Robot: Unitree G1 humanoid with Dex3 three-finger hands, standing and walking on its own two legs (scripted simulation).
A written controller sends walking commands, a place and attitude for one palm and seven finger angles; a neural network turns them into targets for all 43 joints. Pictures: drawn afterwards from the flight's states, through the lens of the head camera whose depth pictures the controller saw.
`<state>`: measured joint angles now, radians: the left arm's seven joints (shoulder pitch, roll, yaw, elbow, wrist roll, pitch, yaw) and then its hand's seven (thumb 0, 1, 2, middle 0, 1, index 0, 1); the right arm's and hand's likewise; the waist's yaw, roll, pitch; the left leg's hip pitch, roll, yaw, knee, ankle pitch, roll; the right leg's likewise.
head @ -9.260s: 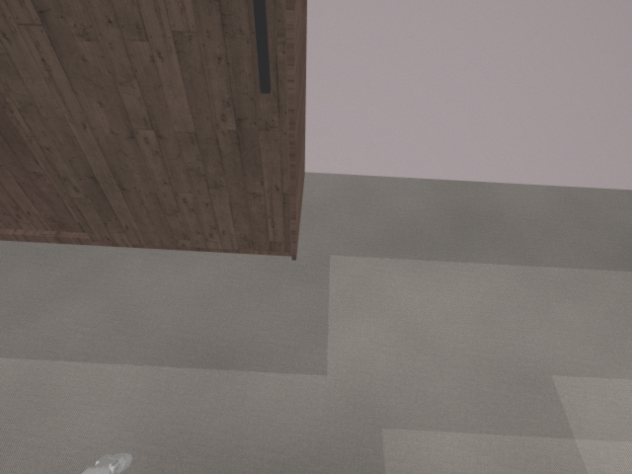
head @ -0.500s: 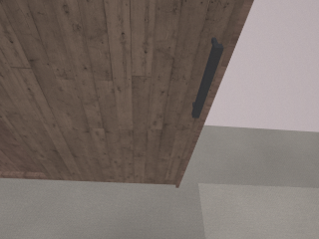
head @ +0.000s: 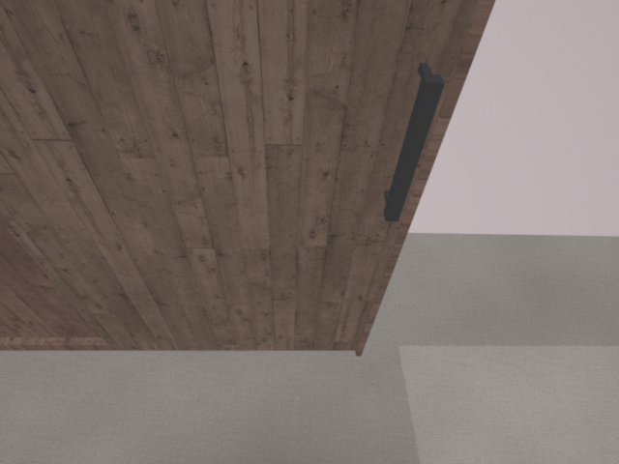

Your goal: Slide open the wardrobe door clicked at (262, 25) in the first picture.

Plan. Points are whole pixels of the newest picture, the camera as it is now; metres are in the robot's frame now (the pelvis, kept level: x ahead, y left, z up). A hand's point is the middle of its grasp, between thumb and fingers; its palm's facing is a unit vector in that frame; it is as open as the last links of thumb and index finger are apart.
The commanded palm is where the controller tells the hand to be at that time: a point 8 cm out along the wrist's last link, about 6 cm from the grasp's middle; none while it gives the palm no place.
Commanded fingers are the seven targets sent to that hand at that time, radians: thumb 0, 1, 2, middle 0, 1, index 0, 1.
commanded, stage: look again from close up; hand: right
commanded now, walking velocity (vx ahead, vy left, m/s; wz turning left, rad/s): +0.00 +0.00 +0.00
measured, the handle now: (405, 150) +0.55 -0.12 +0.12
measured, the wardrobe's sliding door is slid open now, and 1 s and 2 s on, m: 0.00 0.00 0.00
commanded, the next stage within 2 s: shuffle to correct the standing spot in 0.16 s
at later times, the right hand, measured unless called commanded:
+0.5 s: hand out of the picture +0.01 -0.19 -0.18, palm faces +0.03 +0.98 -0.20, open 7.4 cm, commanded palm none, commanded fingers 0.00 -0.90 -0.90 0.20 0.30 0.20 0.30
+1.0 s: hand out of the picture +0.08 -0.19 -0.19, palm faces +0.05 +0.98 -0.17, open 7.4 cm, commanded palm none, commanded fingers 0.00 -0.90 -0.90 0.20 0.30 0.20 0.30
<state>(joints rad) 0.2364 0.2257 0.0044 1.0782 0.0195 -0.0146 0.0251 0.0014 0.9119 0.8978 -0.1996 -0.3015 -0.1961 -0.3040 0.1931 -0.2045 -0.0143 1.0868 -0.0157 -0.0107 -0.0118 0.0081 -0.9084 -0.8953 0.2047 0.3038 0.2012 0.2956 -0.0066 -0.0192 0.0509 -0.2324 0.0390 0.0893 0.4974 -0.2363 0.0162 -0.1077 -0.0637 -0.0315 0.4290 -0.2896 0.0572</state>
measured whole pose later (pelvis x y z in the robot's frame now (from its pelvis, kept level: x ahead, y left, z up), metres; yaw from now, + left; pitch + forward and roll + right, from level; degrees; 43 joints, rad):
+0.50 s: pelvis +0.01 -0.01 -0.01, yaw +2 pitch -1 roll +0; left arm 0.34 0.16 0.00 1.09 0.03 -0.01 0.01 0.00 0.91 0.90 -0.20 -0.30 -0.20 -0.30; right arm 0.30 -0.18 -0.03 1.08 -0.02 0.02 0.00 0.01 -0.91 -0.90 0.20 0.30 0.20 0.30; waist -0.02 0.00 0.02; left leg -0.28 0.03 0.06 0.57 -0.29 0.02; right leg -0.15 -0.07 -0.05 0.51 -0.35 0.04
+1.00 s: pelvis +0.09 -0.02 -0.01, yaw +1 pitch -1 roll -1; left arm 0.26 0.13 0.02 1.08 0.02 -0.02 0.06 0.02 0.95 0.90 -0.20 -0.30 -0.20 -0.30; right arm 0.27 -0.13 -0.04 1.09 -0.02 0.01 -0.04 0.01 -0.91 -0.90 0.20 0.30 0.20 0.30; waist -0.01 0.04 0.09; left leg -0.25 0.06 0.08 0.58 -0.27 0.00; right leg -0.17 -0.02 -0.14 0.53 -0.34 -0.02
